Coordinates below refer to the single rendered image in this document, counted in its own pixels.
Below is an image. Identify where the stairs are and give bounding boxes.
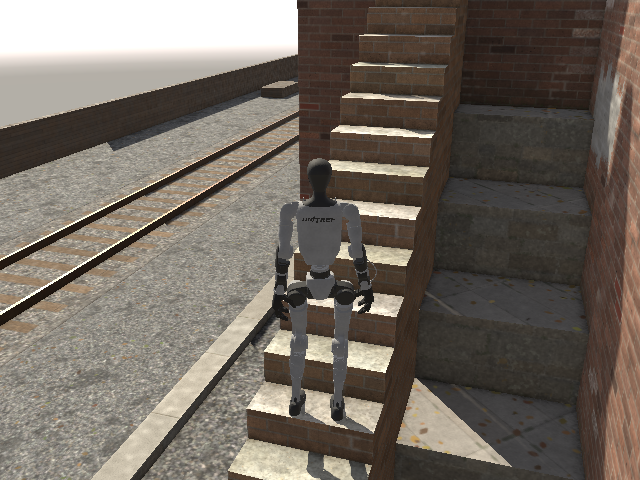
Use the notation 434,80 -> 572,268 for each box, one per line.
227,0 -> 468,480

